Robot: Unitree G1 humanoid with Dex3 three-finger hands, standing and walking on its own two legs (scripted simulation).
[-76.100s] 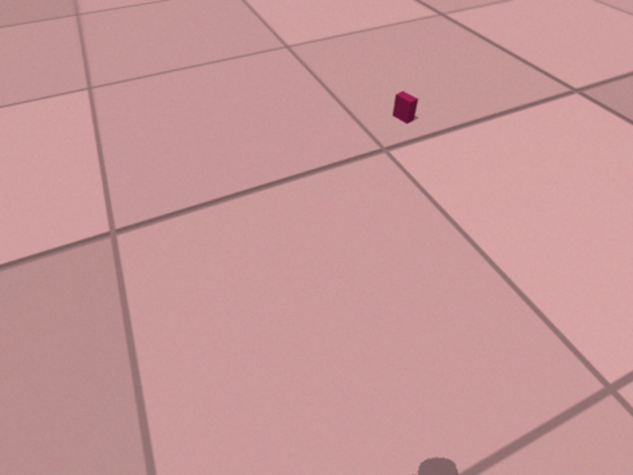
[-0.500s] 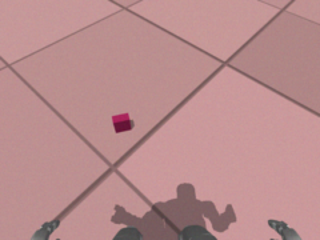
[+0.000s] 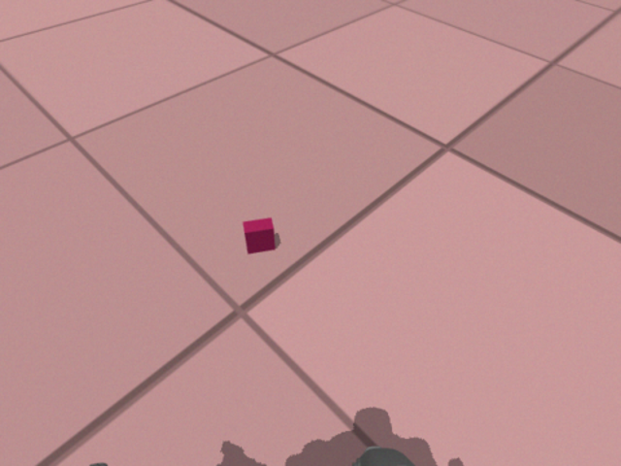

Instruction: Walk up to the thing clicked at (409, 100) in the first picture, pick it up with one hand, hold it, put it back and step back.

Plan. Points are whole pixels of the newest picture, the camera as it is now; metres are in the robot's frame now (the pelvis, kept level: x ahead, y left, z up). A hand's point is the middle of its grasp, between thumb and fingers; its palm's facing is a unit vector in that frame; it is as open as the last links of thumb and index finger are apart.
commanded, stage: step back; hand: left
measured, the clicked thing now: (259, 236) +1.02 +0.20 -0.70
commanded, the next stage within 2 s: stand in 0.86 s
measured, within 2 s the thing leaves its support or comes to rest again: neither
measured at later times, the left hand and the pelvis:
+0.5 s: hand out of the picture +0.05 +0.27 -0.14, palm faces +0.02 -0.93 -0.36, open 7.4 cm; pelvis +0.00 +0.00 +0.00, yaw +0 degrees
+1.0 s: hand out of the picture +0.13 +0.24 -0.14, palm faces -0.05 -0.94 -0.33, open 7.4 cm; pelvis +0.03 -0.01 +0.01, yaw -2 degrees
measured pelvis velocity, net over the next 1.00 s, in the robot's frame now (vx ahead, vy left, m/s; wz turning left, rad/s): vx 0.03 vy -0.01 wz -0.03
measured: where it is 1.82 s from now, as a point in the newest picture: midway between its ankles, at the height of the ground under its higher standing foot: outside the picture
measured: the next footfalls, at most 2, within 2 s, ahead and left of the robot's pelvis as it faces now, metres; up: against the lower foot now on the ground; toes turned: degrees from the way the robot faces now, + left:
right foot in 0.18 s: +0.06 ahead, -0.15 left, +0.00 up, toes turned -2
left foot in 0.50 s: +0.09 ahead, +0.12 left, +0.00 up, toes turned +1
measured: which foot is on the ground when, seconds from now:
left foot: down 0.00-0.24, up 0.26-0.48, down 0.50-1.00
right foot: up 0.00-0.16, down 0.18-1.00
